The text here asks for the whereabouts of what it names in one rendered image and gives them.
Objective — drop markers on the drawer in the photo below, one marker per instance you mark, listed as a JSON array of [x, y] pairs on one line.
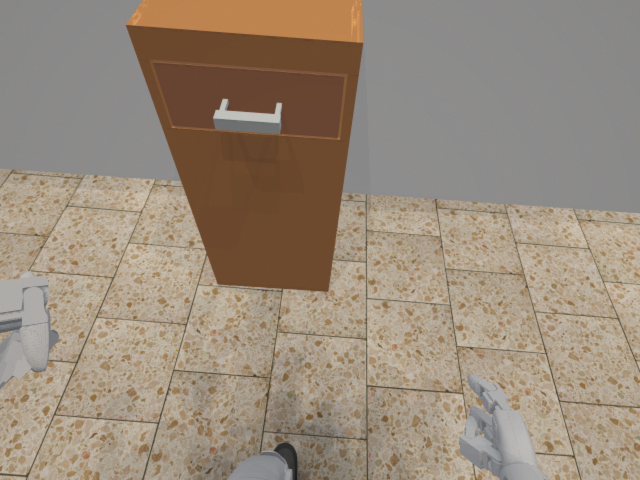
[[311, 101]]

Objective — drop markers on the left robot hand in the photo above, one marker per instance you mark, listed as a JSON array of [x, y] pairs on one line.
[[23, 311]]

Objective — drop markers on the handle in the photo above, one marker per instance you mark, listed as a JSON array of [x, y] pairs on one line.
[[247, 121]]

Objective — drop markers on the cabinet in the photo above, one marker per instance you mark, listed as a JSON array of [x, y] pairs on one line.
[[266, 205]]

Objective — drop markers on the robot left foot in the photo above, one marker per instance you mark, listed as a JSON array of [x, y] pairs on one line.
[[288, 452]]

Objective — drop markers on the robot left shin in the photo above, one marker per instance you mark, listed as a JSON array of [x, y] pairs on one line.
[[272, 453]]

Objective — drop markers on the right robot hand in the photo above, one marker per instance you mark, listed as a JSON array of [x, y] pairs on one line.
[[506, 438]]

